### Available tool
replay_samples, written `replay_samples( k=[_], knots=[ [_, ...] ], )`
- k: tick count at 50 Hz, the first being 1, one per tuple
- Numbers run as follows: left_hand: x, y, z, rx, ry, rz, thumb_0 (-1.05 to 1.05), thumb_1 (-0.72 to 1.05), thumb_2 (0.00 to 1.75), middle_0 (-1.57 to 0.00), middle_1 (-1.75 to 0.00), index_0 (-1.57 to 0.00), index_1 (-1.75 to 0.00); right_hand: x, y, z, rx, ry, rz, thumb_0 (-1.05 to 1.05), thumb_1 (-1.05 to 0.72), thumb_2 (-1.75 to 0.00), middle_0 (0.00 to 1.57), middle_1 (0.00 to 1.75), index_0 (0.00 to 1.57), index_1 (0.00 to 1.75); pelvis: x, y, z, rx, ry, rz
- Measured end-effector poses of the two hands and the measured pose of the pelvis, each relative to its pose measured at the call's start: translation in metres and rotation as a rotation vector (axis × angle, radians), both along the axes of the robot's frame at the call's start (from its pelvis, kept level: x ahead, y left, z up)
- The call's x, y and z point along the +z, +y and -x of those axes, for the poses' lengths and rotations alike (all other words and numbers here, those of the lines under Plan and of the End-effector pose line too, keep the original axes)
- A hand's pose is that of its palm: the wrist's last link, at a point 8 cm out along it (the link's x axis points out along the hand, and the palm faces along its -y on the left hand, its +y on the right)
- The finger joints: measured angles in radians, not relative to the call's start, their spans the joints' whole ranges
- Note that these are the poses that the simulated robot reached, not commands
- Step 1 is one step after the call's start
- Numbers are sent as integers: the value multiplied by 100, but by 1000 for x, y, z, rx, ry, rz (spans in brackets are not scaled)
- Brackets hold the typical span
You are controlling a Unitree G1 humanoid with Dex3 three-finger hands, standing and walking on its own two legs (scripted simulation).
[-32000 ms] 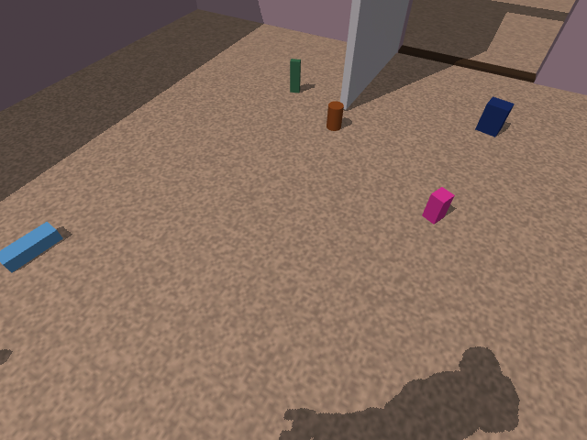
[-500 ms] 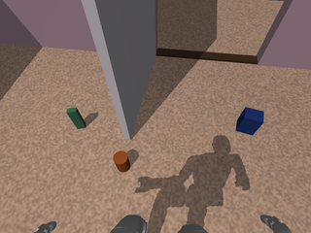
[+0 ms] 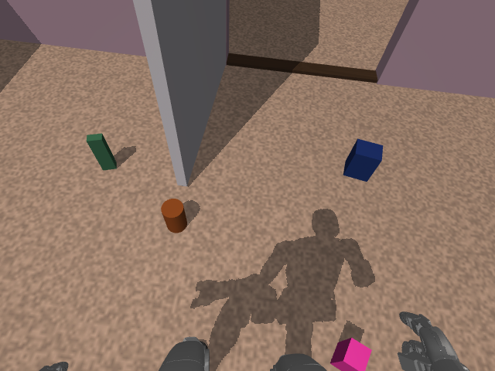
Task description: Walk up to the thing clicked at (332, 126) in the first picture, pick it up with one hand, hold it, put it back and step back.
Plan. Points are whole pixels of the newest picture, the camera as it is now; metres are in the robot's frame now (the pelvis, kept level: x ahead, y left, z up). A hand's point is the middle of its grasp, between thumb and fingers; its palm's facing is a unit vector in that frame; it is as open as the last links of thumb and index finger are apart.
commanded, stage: step back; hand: left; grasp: from the side
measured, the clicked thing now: (174, 216) +0.71 +0.25 -0.68
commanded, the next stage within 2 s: stand in 1.86 s
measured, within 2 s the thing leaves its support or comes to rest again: neither
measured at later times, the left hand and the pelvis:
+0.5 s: hand out of the picture -0.05 +0.24 -0.14, palm faces +0.08 -0.92 -0.37, open 7.4 cm; pelvis -0.17 -0.04 +0.00, yaw +5 degrees
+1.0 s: hand out of the picture -0.29 +0.21 -0.13, palm faces +0.14 -0.89 -0.43, open 7.4 cm; pelvis -0.31 -0.08 +0.00, yaw +8 degrees
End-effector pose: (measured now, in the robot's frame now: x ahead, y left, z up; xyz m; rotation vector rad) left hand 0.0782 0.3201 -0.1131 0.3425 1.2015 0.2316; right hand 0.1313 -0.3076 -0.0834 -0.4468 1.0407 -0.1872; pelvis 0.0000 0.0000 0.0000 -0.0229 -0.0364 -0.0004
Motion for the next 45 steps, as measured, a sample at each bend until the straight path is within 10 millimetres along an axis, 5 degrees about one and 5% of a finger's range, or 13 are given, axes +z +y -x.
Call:
replay_samples(
  k=[8, 18, 25, 35, 40, 45],
  knots=[
    [17, -32, 80, 28, 17, -19, 1, 90, 90, -20, -30, -20, -30, -20, -30, 70, -50, 53, -38, 0, -90, -90, 20, 30, 21, 30, 2, -22, 53, 11, -10, -37],
    [14, -25, 99, 27, -137, -38, 1, 90, 90, -20, -30, -20, -30, -32, -26, 169, -8, 201, -14, 0, -90, -90, 20, 30, 20, 30, -7, -24, 118, 104, -4, -51],
    [14, -38, 139, 40, -128, -1, 1, 90, 90, -20, -30, -20, -29, -15, -26, 205, 15, 154, -18, 0, -90, -90, 20, 30, 21, 30, 3, -36, 167, 91, -5, -15],
    [5, -75, 248, 14, -34, -34, 1, 90, 90, -20, -30, -20, -29, -23, -75, 230, 33, -5, -20, 0, -90, -90, 20, 30, 21, 30, -11, -74, 248, 31, -1, 10],
    [17, -91, 312, 59, 13, -39, 1, 90, 90, -20, -30, -20, -30, -24, -87, 270, 6, 35, -39, 0, -90, -90, 20, 30, 20, 30, -1, -85, 275, 45, -2, -44],
    [26, -89, 349, 98, -15, -62, 1, 90, 90, -21, -30, -20, -30, -31, -92, 319, 30, 133, -43, 0, -90, -90, 20, 30, 20, 30, 1, -88, 297, 91, 2, -46]
  ],
)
